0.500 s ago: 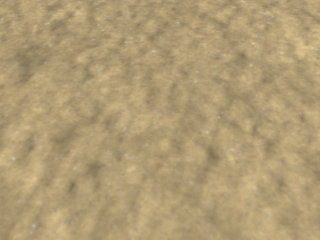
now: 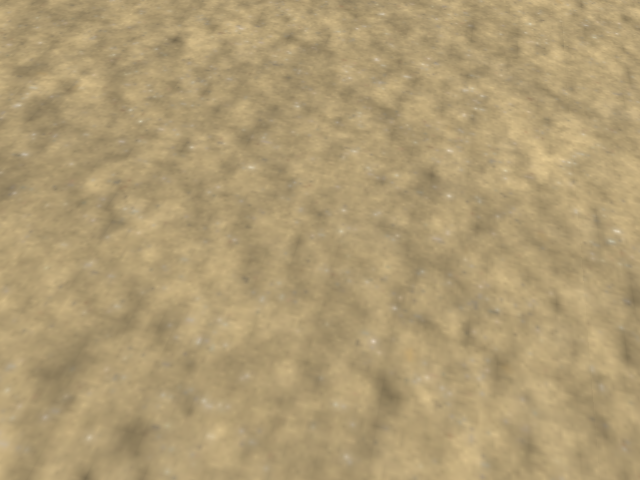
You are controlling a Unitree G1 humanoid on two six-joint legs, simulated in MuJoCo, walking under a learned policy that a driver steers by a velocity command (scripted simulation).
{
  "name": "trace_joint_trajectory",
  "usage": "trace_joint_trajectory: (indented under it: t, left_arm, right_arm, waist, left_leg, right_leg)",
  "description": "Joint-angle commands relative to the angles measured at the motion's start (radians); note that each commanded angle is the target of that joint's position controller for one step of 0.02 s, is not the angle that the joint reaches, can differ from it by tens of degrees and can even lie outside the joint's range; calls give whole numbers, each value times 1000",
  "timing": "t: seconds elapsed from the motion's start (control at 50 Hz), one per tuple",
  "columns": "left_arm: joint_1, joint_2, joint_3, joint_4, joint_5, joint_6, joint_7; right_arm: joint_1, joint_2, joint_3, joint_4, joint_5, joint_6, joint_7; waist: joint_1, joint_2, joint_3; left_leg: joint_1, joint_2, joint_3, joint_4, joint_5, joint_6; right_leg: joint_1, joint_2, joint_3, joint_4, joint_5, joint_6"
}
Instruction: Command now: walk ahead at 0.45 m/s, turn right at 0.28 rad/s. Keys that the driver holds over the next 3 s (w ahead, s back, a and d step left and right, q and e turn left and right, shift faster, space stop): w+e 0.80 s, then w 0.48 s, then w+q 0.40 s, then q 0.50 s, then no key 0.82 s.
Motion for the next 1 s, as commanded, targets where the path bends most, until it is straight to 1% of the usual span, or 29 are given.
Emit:
trace_joint_trajectory:
  t: [0.02, 0.08, 0.14, 0.18, 0.2, 0.22, 0.24, 0.26, 0.28, 0.3, 0.32, 0.34, 0.38, 0.4, 0.44, 0.5, 0.56, 0.62, 0.66, 0.7, 0.72, 0.74, 0.76, 0.78, 0.8, 0.82, 0.86, 0.9, 1.0]
  left_arm:
    - [-146, 6, -5, -97, 2, -4, -7]
    - [-221, -8, -15, -133, 4, 0, -21]
    - [-250, 8, -12, -164, 0, 1, -40]
    - [-214, 37, 3, -173, 2, 1, -49]
    - [-129, 66, 20, -158, 2, 5, -50]
    - [29, 109, 49, -117, -3, 9, -46]
    - [193, 176, 82, -81, -6, 18, -28]
    - [239, 272, 98, -77, -7, 23, -15]
    - [263, 213, 76, -89, 0, 20, -10]
    - [221, 162, 63, -84, 9, 10, -6]
    - [156, 132, 56, -99, 5, -1, -5]
    - [82, 108, 49, -117, 8, -7, -7]
    - [18, 81, 38, -146, 23, -11, -3]
    - [20, 86, 40, -147, 17, -12, 2]
    - [46, 106, 45, -144, 12, -13, 16]
    - [94, 129, 53, -140, 6, -8, 32]
    - [156, 135, 56, -126, 0, 2, 37]
    - [201, 121, 53, -113, -8, 12, 40]
    - [203, 124, 55, -117, -2, 18, 44]
    - [187, 101, 47, -128, 4, 22, 43]
    - [180, 46, 27, -146, 15, 17, 37]
    - [303, -17, 8, -169, -7, 7, 35]
    - [310, 51, 11, -175, -19, 3, 36]
    - [232, 134, 34, -175, -21, 8, 36]
    - [170, 136, 37, -188, -11, 16, 38]
    - [134, 118, 37, -200, 1, 17, 36]
    - [147, 69, 34, -202, -1, 24, 29]
    - [144, 30, 24, -206, 0, 30, 26]
    - [12, 1, 1, -242, 16, 13, 8]
  right_arm:
    - [-30, -160, -29, -51, -1, -20, -9]
    - [19, -174, -31, -31, 7, -19, -12]
    - [31, -186, -37, -21, 19, -5, -10]
    - [15, -211, -45, -31, 20, 10, -15]
    - [9, -224, -49, -36, 18, 20, -20]
    - [1, -224, -47, -46, 15, 31, -26]
    - [9, -220, -41, -67, 6, 29, -31]
    - [101, -66, 7, -121, -17, 0, -9]
    - [17, -122, 0, -131, 20, -47, 5]
    - [-83, -179, -17, -167, 55, -71, 12]
    - [-119, -177, -13, -179, 49, -82, 6]
    - [-132, -175, -21, -177, 25, -82, -4]
    - [-102, -171, -32, -183, 6, -57, -8]
    - [-96, -155, -31, -192, 0, -46, -8]
    - [-141, -135, -26, -219, -10, -30, -10]
    - [-272, -112, -15, -265, -13, -29, -7]
    - [-376, -100, -5, -301, 3, -38, 8]
    - [-412, -137, -13, -327, 14, -46, 20]
    - [-394, -164, -22, -331, 17, -54, 26]
    - [-260, -195, -41, -303, 14, -63, 21]
    - [-121, -240, -55, -289, -5, -67, 14]
    - [6, -328, -80, -264, -21, -54, 9]
    - [22, -265, -68, -254, 3, -43, 16]
    - [-34, -187, -47, -274, 8, -37, 15]
    - [-88, -162, -37, -284, 2, -27, 12]
    - [-124, -141, -29, -275, -3, -23, 15]
    - [-147, -122, -21, -260, -10, -27, 20]
    - [-137, -135, -27, -241, 0, -36, 27]
    - [-116, -190, -44, -207, 18, -30, 25]
  waist:
    - [-12, 152, 85]
    - [-37, 142, 117]
    - [-25, 135, 133]
    - [17, 159, 86]
    - [66, 176, 26]
    - [148, 161, -63]
    - [216, 95, -151]
    - [124, -189, -281]
    - [172, -132, -386]
    - [183, -98, -235]
    - [146, -4, -145]
    - [99, 56, -78]
    - [35, 31, -38]
    - [24, 24, -23]
    - [26, 17, 11]
    - [70, 8, 43]
    - [118, -11, 40]
    - [124, -23, 28]
    - [102, -46, 17]
    - [27, -59, -38]
    - [-39, -2, -164]
    - [-20, 263, -326]
    - [-20, 345, -324]
    - [-40, 218, -178]
    - [-29, 148, -88]
    - [-10, 125, -17]
    - [30, 161, 26]
    - [41, 155, 32]
    - [20, 114, 39]
  left_leg:
    - [-24, 205, -48, -139, 224, 115]
    - [-11, 230, 6, -147, 233, 112]
    - [98, 274, 38, -90, 358, 100]
    - [149, 285, 73, 34, 713, 81]
    - [152, 280, 93, 161, 900, 67]
    - [99, 250, 121, 360, 977, 43]
    - [-137, 219, 119, 633, 774, 7]
    - [-585, 16, 76, 1037, -120, -64]
    - [-691, -32, -147, 1187, -320, -48]
    - [-785, 26, -165, 1190, -246, -21]
    - [-756, 73, -157, 1113, -162, -4]
    - [-692, 103, -152, 1021, -117, -8]
    - [-574, 131, -160, 932, -82, -21]
    - [-558, 134, -152, 885, -79, -36]
    - [-561, 127, -128, 772, -15, -68]
    - [-536, 85, -112, 516, 213, -86]
    - [-443, 26, -98, 339, 363, -87]
    - [-439, 14, -139, 256, 317, -71]
    - [-411, 10, -149, 232, 221, -47]
    - [-217, 10, -127, 176, 180, 2]
    - [25, 134, -229, 209, 153, 65]
    - [404, 371, -624, 167, -22, 222]
    - [422, 444, -856, 84, -244, 249]
    - [300, 400, -725, 60, -298, 201]
    - [176, 355, -580, 48, -196, 165]
    - [58, 306, -482, 19, -88, 158]
    - [-73, 247, -354, -37, 16, 150]
    - [-107, 239, -283, -77, 96, 176]
    - [-90, 220, -143, -110, 240, 185]
  right_leg:
    - [-61, -6, -21, -135, 159, 17]
    - [-5, -1, -60, -241, 202, -4]
    - [-18, 1, -73, -289, 120, -49]
    - [74, 47, -126, -289, 24, -87]
    - [188, 86, -153, -281, -15, -109]
    - [396, 128, -167, -317, 13, -141]
    - [704, 57, -16, -319, 10, -189]
    - [1061, -230, 562, -405, -198, -380]
    - [1100, -295, 812, -580, -288, -410]
    - [1009, -260, 653, -594, -205, -352]
    - [854, -211, 518, -593, -107, -316]
    - [692, -171, 428, -607, -11, -293]
    - [516, -127, 355, -659, 79, -291]
    - [468, -122, 334, -676, 103, -298]
    - [387, -101, 279, -698, 133, -297]
    - [336, -41, 216, -690, 99, -245]
    - [323, -27, 222, -664, 48, -210]
    - [433, -62, 308, -579, 9, -195]
    - [498, -88, 370, -508, 29, -181]
    - [488, -46, 369, -382, 106, -145]
    - [394, 10, 306, -150, 59, -111]
    - [59, 158, 151, 192, -265, -32]
    - [-116, 104, 140, 365, -464, -18]
    - [-169, 54, 149, 430, -380, -12]
    - [-156, 19, 108, 432, -302, -4]
    - [-131, -5, 101, 381, -248, 0]
    - [-44, -39, 90, 302, -201, -2]
    - [-26, -42, 73, 226, -176, 3]
    - [4, -56, 19, -95, 47, 12]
